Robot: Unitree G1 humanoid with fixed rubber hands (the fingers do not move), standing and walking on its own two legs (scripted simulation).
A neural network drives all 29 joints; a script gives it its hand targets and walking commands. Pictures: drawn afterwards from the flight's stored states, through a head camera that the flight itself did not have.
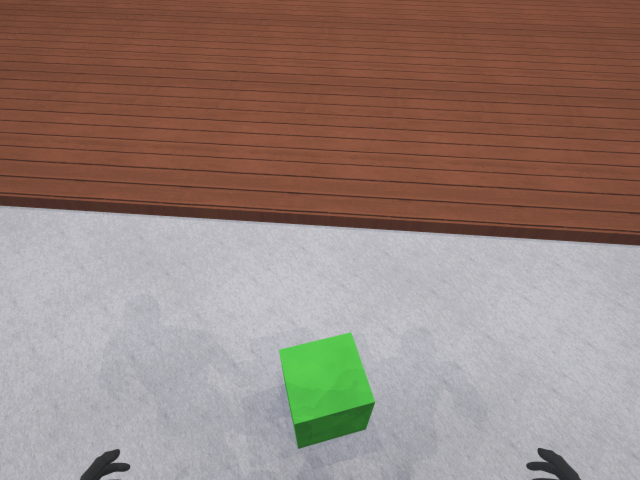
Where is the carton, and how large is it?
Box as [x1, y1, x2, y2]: [279, 332, 374, 448]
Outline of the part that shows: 350,332 279,350 298,448 361,430 366,427 374,400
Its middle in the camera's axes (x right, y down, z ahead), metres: +0.01 +0.43 +1.12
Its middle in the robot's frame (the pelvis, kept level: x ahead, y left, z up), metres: +0.44 +0.00 -0.66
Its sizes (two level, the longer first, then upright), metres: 0.210 0.200 0.250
